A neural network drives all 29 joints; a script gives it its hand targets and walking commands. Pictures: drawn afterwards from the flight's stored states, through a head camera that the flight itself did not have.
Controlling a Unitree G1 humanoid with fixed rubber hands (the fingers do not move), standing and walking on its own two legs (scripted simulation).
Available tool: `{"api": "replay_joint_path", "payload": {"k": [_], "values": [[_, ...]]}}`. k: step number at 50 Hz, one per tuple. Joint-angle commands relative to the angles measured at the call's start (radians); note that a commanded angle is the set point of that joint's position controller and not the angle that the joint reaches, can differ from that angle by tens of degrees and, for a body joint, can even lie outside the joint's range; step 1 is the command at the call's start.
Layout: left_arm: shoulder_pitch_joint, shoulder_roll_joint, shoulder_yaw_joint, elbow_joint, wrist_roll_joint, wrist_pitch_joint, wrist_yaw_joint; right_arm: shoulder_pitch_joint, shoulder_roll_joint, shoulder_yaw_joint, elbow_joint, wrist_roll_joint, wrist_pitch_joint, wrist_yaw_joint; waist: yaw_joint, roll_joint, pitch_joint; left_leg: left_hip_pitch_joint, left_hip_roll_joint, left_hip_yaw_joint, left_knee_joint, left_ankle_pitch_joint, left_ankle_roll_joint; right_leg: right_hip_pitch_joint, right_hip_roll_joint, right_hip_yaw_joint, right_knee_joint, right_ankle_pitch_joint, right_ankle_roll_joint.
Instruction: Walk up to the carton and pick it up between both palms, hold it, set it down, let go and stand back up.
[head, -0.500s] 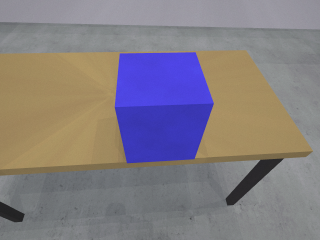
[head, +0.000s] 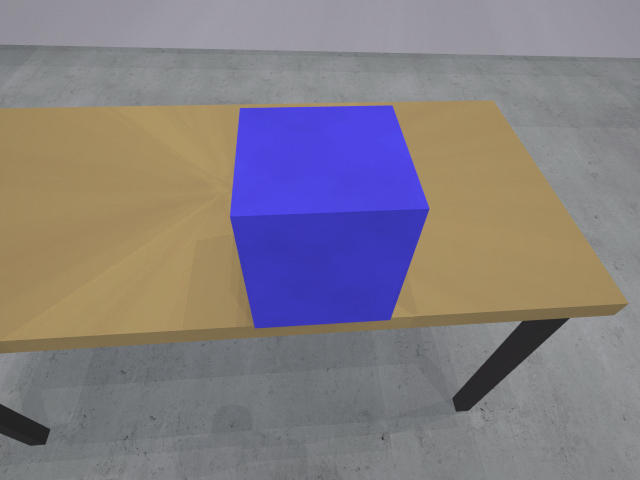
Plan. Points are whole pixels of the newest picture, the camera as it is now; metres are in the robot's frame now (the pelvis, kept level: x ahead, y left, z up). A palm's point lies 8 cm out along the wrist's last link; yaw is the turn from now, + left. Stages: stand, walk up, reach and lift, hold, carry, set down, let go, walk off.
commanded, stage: stand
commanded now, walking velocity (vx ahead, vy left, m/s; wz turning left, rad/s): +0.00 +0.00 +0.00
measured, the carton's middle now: (320, 221) +0.45 +0.01 +0.05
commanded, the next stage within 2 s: none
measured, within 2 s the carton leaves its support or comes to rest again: neither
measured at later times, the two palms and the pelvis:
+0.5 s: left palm out of the picture -0.01 +0.19 -0.15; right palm out of the picture -0.04 -0.20 -0.15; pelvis +0.01 -0.01 +0.00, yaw +0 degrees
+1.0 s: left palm out of the picture -0.01 +0.18 -0.16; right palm out of the picture -0.03 -0.21 -0.15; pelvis +0.01 -0.01 +0.00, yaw +0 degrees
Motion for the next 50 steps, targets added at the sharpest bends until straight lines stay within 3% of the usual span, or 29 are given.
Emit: {"api": "replay_joint_path", "payload": {"k": [1,2,5,6,7,9,10,11,12,13,14,16,17,18,19,20,21,22,24,25,26,28,29,30,31,34,43,50], "values": [[0.095,0.050,0.005,-0.003,0.002,0.005,-0.001,0.159,-0.072,-0.007,0.013,-0.004,-0.003,0.002,-0.015,0.039,0.074,0.026,0.217,-0.158,-0.103,0.535,-0.056,-0.127,-0.001,-0.057,-0.020,0.199,-0.042],[0.129,0.035,-0.002,0.000,0.000,0.002,0.004,0.123,-0.085,-0.010,-0.006,-0.004,-0.003,0.001,0.004,0.010,0.075,0.007,0.212,-0.146,-0.095,0.457,-0.038,-0.110,-0.012,-0.052,-0.048,0.206,-0.037],[0.095,0.048,-0.001,-0.014,0.005,0.003,0.003,0.103,-0.107,-0.015,-0.007,-0.003,-0.002,0.000,0.000,0.012,0.089,-0.005,0.178,-0.118,-0.101,0.391,-0.024,-0.111,-0.019,-0.029,-0.058,0.247,-0.047],[0.124,0.074,0.008,-0.012,0.002,0.003,0.002,0.116,-0.125,-0.019,-0.009,-0.001,-0.006,-0.004,0.008,0.045,0.068,0.019,0.170,-0.105,-0.095,0.389,-0.026,-0.110,-0.017,-0.042,-0.062,0.248,-0.040],[0.130,0.074,0.012,-0.008,0.002,0.000,-0.004,0.105,-0.083,-0.007,-0.009,-0.001,-0.006,0.003,0.015,0.025,0.052,0.043,0.176,-0.115,-0.082,0.414,-0.024,-0.114,-0.018,-0.019,-0.059,0.262,-0.054],[0.102,0.057,0.007,-0.010,0.006,0.000,0.002,0.138,-0.073,-0.013,0.005,0.001,-0.004,0.005,-0.007,-0.017,0.072,0.007,0.181,-0.132,-0.104,0.334,-0.034,-0.114,-0.017,-0.037,-0.060,0.238,-0.049],[0.103,0.070,0.011,-0.014,0.005,-0.001,0.000,0.130,-0.096,-0.014,-0.001,0.000,-0.008,0.002,0.000,-0.031,0.057,0.002,0.188,-0.130,-0.094,0.334,-0.028,-0.103,-0.017,-0.025,-0.068,0.248,-0.052],[0.089,0.046,0.004,-0.022,0.000,-0.003,-0.001,0.123,-0.074,-0.010,-0.004,0.003,-0.005,0.000,-0.002,-0.006,0.054,0.042,0.188,-0.139,-0.106,0.362,-0.037,-0.128,-0.010,-0.035,-0.053,0.228,-0.056],[0.085,0.071,0.013,-0.016,0.000,-0.007,-0.003,0.121,-0.105,-0.017,0.000,-0.001,-0.009,-0.001,-0.009,0.025,0.023,0.078,0.197,-0.142,-0.094,0.482,-0.038,-0.124,-0.008,-0.033,-0.050,0.234,-0.049],[0.082,0.094,0.019,-0.024,0.005,-0.013,-0.002,0.114,-0.079,-0.006,-0.010,-0.002,-0.012,0.000,-0.004,-0.009,0.005,0.056,0.195,-0.133,-0.068,0.450,-0.010,-0.104,-0.021,-0.022,-0.065,0.263,-0.062],[0.075,0.102,0.019,-0.022,0.005,-0.010,-0.005,0.106,-0.110,-0.013,-0.014,-0.001,-0.010,0.004,-0.005,-0.064,0.048,0.030,0.200,-0.140,-0.068,0.501,-0.023,-0.112,-0.010,-0.034,-0.050,0.291,-0.057],[0.119,0.029,0.004,-0.015,0.007,-0.013,0.004,0.119,-0.104,-0.018,0.000,-0.006,-0.005,-0.003,0.011,-0.016,0.011,0.071,0.197,-0.118,-0.053,0.499,-0.011,-0.093,-0.021,-0.036,-0.051,0.312,-0.056],[0.110,0.058,0.009,-0.020,0.006,-0.020,0.004,0.130,-0.121,-0.019,0.000,0.003,-0.003,-0.003,-0.010,-0.023,0.045,0.078,0.173,-0.101,-0.053,0.503,-0.017,-0.130,-0.021,-0.015,-0.050,0.364,-0.060],[0.086,0.063,0.013,-0.030,-0.003,-0.019,0.002,0.153,-0.083,-0.010,0.003,0.001,-0.007,-0.001,-0.019,0.029,-0.004,0.078,0.201,-0.126,-0.068,0.552,-0.041,-0.101,-0.007,-0.041,-0.029,0.283,-0.057],[0.096,0.073,0.018,-0.029,-0.001,-0.018,0.003,0.150,-0.069,-0.004,0.021,-0.005,-0.004,-0.006,-0.001,0.039,0.022,0.083,0.198,-0.114,-0.048,0.623,-0.038,-0.110,-0.009,-0.054,-0.024,0.296,-0.056],[0.086,0.065,0.018,-0.025,-0.003,-0.014,-0.001,0.166,-0.056,0.001,0.014,0.004,-0.001,-0.001,-0.012,0.039,0.018,0.059,0.188,-0.110,-0.054,0.558,-0.033,-0.103,-0.008,-0.037,-0.033,0.288,-0.067],[0.084,0.049,0.009,-0.018,-0.001,-0.012,0.001,0.142,-0.067,-0.003,0.016,0.001,-0.002,-0.003,0.001,0.032,0.046,0.048,0.195,-0.119,-0.055,0.574,-0.029,-0.114,-0.009,-0.032,-0.036,0.286,-0.065],[0.106,0.041,0.010,-0.027,-0.002,-0.008,-0.004,0.159,-0.071,-0.004,0.015,0.001,0.002,0.000,-0.007,0.071,0.051,0.010,0.197,-0.117,-0.066,0.536,-0.039,-0.086,-0.009,-0.042,-0.040,0.268,-0.057],[0.091,0.071,0.010,-0.025,0.005,-0.008,0.002,0.125,-0.076,-0.003,-0.001,-0.001,-0.004,-0.003,0.004,-0.002,0.073,0.026,0.177,-0.105,-0.059,0.482,-0.034,-0.114,-0.013,-0.033,-0.046,0.307,-0.060],[0.092,0.078,0.017,-0.017,0.001,-0.007,0.003,0.143,-0.101,-0.009,0.000,-0.003,-0.010,-0.004,-0.006,-0.001,0.052,0.051,0.198,-0.125,-0.061,0.598,-0.048,-0.119,-0.003,-0.045,-0.021,0.302,-0.056],[0.097,0.051,0.010,-0.022,0.001,-0.003,0.002,0.136,-0.107,-0.012,0.006,-0.002,-0.008,-0.008,0.003,0.059,0.080,0.038,0.195,-0.112,-0.063,0.627,-0.052,-0.125,-0.004,-0.055,-0.024,0.266,-0.051],[0.089,0.074,0.015,-0.016,0.001,-0.006,0.001,0.134,-0.115,-0.016,0.009,0.002,-0.008,-0.004,-0.006,0.007,0.082,0.030,0.211,-0.140,-0.071,0.590,-0.051,-0.125,-0.003,-0.057,-0.031,0.255,-0.048],[0.101,0.080,0.015,-0.021,0.000,-0.005,-0.001,0.141,-0.084,-0.010,0.015,-0.004,-0.009,-0.001,-0.001,0.023,0.067,0.026,0.204,-0.140,-0.072,0.522,-0.038,-0.098,-0.012,-0.040,-0.046,0.239,-0.050],[0.091,0.099,0.022,-0.019,-0.002,-0.011,-0.004,0.152,-0.068,-0.008,0.012,0.000,-0.008,0.001,-0.002,0.016,0.036,0.041,0.200,-0.134,-0.069,0.545,-0.036,-0.087,-0.009,-0.045,-0.036,0.258,-0.054],[0.106,0.048,0.006,-0.024,-0.012,-0.014,-0.003,0.124,-0.111,-0.014,-0.002,-0.002,-0.011,-0.002,0.021,-0.014,0.019,0.058,0.199,-0.120,-0.035,0.607,-0.015,-0.066,-0.014,-0.032,-0.035,0.325,-0.058],[0.099,0.072,0.009,-0.020,-0.013,-0.020,0.001,0.130,-0.102,-0.018,-0.002,-0.001,-0.015,-0.001,0.008,-0.035,-0.003,0.075,0.198,-0.112,-0.017,0.643,-0.015,-0.057,-0.015,-0.035,-0.022,0.387,-0.064],[0.096,0.069,0.003,-0.024,-0.003,-0.010,0.000,0.128,-0.078,-0.013,0.001,-0.001,-0.002,-0.001,0.005,0.024,0.071,0.034,0.191,-0.108,-0.045,0.545,-0.027,-0.080,-0.015,-0.025,-0.040,0.331,-0.068],[0.101,0.070,0.000,-0.021,-0.003,-0.010,-0.001,0.124,-0.089,-0.014,-0.004,0.001,-0.002,-0.001,0.006,0.018,0.078,0.039,0.197,-0.111,-0.057,0.524,-0.027,-0.085,-0.012,-0.025,-0.051,0.303,-0.066]]}}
